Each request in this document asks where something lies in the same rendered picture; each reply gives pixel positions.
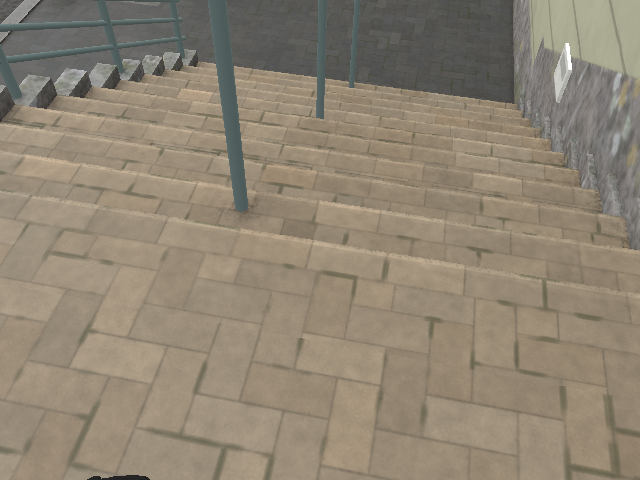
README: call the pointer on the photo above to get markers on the stairs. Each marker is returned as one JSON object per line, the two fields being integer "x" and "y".
{"x": 429, "y": 175}

